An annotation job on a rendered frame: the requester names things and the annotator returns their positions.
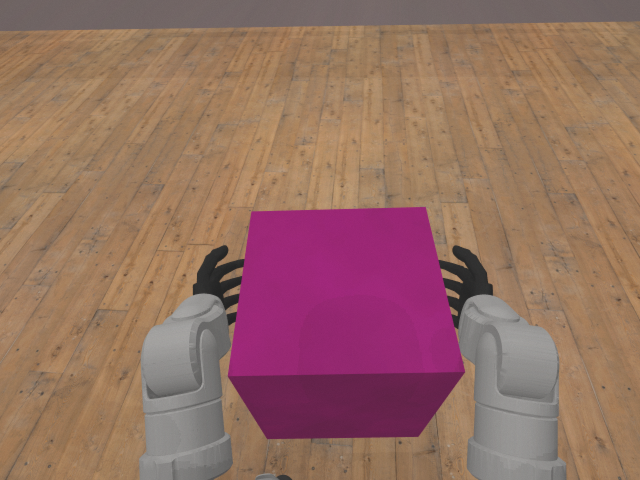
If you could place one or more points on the right robot forearm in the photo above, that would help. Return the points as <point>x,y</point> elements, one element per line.
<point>516,390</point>

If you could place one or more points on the robot right hand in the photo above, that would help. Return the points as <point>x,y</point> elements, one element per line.
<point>475,281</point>

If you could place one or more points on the robot left hand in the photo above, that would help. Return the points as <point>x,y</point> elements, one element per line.
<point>208,278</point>

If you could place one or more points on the left robot forearm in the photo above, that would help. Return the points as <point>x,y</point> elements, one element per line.
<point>181,391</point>

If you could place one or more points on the carton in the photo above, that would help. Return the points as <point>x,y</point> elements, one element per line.
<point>343,326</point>

